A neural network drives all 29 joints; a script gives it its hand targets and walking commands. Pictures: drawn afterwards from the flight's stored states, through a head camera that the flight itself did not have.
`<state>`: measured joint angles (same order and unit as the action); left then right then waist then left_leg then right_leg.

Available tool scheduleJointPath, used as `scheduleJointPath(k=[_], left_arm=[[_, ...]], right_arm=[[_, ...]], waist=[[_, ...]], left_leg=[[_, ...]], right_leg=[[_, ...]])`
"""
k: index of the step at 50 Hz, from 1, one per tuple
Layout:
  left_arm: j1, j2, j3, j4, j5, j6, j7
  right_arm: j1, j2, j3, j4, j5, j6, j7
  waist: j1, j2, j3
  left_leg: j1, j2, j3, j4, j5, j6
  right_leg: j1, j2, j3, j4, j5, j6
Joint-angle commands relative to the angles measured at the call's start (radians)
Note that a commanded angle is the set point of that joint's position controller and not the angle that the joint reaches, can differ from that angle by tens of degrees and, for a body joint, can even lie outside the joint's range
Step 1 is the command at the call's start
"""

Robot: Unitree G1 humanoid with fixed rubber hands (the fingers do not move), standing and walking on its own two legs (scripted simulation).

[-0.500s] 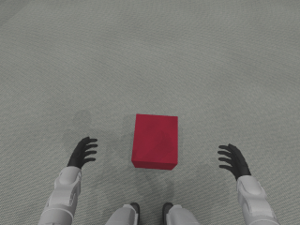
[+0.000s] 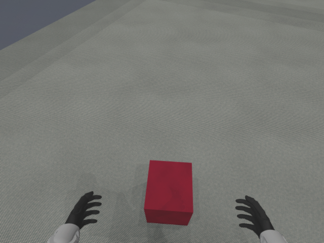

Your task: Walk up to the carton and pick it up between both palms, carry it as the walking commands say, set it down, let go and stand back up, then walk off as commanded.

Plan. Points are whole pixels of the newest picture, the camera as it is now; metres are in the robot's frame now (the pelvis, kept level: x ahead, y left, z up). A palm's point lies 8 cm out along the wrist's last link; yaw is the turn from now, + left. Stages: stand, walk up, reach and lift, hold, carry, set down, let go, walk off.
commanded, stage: let go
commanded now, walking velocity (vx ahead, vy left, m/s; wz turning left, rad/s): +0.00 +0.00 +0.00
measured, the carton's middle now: (168, 193) +0.44 -0.02 -0.64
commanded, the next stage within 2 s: stand in 0.14 s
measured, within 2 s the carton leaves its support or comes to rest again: neither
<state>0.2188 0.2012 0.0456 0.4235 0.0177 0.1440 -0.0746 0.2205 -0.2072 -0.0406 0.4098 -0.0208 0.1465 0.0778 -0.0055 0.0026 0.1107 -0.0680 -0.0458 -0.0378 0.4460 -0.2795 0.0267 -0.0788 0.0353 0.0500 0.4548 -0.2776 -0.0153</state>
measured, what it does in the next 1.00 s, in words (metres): stands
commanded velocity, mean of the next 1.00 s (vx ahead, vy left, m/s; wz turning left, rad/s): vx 0.00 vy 0.00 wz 0.00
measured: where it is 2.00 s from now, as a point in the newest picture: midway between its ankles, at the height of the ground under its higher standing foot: outside the picture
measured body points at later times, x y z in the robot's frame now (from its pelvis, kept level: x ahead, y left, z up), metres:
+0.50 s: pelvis +0.02 +0.00 +0.00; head +0.02 +0.00 +0.45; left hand +0.15 +0.29 -0.09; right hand +0.16 -0.30 -0.09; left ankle -0.02 +0.10 -0.74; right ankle -0.01 -0.11 -0.74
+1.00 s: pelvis +0.01 +0.00 +0.00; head +0.01 +0.00 +0.45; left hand +0.13 +0.30 -0.10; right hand +0.14 -0.30 -0.10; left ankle -0.02 +0.10 -0.74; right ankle -0.01 -0.11 -0.74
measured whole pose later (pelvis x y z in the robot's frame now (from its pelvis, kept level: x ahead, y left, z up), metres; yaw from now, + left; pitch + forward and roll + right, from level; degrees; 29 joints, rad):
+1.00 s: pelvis +0.01 +0.00 +0.00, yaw +1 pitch -2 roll +0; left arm 0.16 0.36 0.02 0.89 0.03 0.00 0.02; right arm 0.16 -0.36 -0.01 0.89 -0.03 -0.01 -0.03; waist 0.00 0.00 0.00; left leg -0.11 -0.04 -0.04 0.40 -0.26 0.02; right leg -0.11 0.03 0.03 0.39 -0.26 -0.02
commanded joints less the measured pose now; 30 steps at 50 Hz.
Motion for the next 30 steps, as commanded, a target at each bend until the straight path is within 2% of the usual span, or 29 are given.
scheduleJointPath(k=[1, 5, 7, 8, 9, 11, 12, 16, 18, 22, 30], left_arm=[[-0.041, 0.085, 0.024, -0.094, 0.006, -0.003, 0.001], [-0.033, 0.095, 0.017, -0.093, 0.01, -0.004, 0.003], [-0.034, 0.101, 0.016, -0.093, 0.006, -0.01, 0.012], [-0.051, 0.231, 0.048, 0.039, 0.017, -0.053, 0.06], [-0.036, 0.247, 0.05, 0.057, 0.024, -0.076, 0.078], [-0.058, 0.231, 0.04, 0.085, 0.029, -0.103, 0.083], [-0.067, 0.223, 0.039, 0.098, 0.029, -0.111, 0.084], [-0.068, 0.23, 0.034, 0.157, 0.023, -0.131, 0.079], [-0.059, 0.241, 0.032, 0.184, 0.021, -0.135, 0.083], [-0.057, 0.266, 0.027, 0.233, 0.021, -0.142, 0.093], [-0.063, 0.292, 0.02, 0.305, 0.018, -0.15, 0.101]], right_arm=[[-0.029, -0.098, -0.032, -0.095, 0.002, -0.002, -0.003], [-0.024, -0.095, -0.028, -0.107, -0.005, 0.014, -0.011], [-0.029, -0.101, -0.024, -0.116, -0.008, 0.03, -0.019], [-0.073, -0.216, -0.05, 0.023, -0.006, -0.03, -0.071], [-0.051, -0.214, -0.054, 0.045, -0.012, -0.062, -0.088], [-0.054, -0.208, -0.041, 0.09, -0.023, -0.099, -0.092], [-0.061, -0.205, -0.039, 0.109, -0.022, -0.111, -0.092], [-0.077, -0.222, -0.035, 0.169, -0.015, -0.132, -0.087], [-0.074, -0.235, -0.034, 0.196, -0.014, -0.137, -0.091], [-0.071, -0.261, -0.031, 0.249, -0.013, -0.145, -0.098], [-0.078, -0.288, -0.023, 0.32, -0.01, -0.153, -0.103]], waist=[[-0.005, -0.005, -0.028], [0.005, -0.002, -0.05], [0.019, 0.005, -0.061], [0.022, -0.004, -0.076], [0.013, -0.014, -0.079], [0.002, -0.008, -0.075], [0.003, -0.003, -0.083], [0.008, -0.001, -0.157], [0.007, 0.001, -0.175], [0.004, -0.003, -0.184], [0.004, 0.002, -0.173]], left_leg=[[-0.023, 0.029, 0.011, -0.084, 0.173, -0.023], [-0.019, 0.031, 0.009, -0.064, 0.211, -0.019], [-0.015, 0.035, 0.015, -0.049, 0.227, -0.021], [-0.153, 0.067, -0.021, -0.012, 0.114, -0.05], [-0.133, 0.069, -0.033, -0.017, 0.057, -0.046], [-0.137, 0.079, -0.056, -0.029, -0.011, -0.04], [-0.14, 0.083, -0.064, -0.03, -0.007, -0.036], [-0.112, 0.098, -0.07, -0.012, 0.168, -0.032], [-0.092, 0.103, -0.071, -0.007, 0.234, -0.032], [-0.064, 0.113, -0.08, -0.008, 0.307, -0.028], [-0.048, 0.122, -0.089, -0.023, 0.369, -0.022]], right_leg=[[-0.009, -0.002, -0.033, -0.065, 0.157, 0.022], [0.002, -0.001, -0.029, -0.049, 0.185, 0.026], [-0.004, 0.001, -0.027, -0.037, 0.183, 0.026], [-0.101, -0.062, 0.013, -0.044, 0.126, 0.047], [-0.121, -0.079, 0.042, -0.056, 0.08, 0.039], [-0.173, -0.084, 0.07, -0.081, -0.027, 0.021], [-0.173, -0.081, 0.073, -0.08, -0.027, 0.017], [-0.107, -0.087, 0.066, -0.047, 0.181, 0.018], [-0.091, -0.092, 0.067, -0.038, 0.245, 0.017], [-0.074, -0.099, 0.07, -0.037, 0.309, 0.014], [-0.051, -0.109, 0.074, -0.043, 0.356, 0.011]])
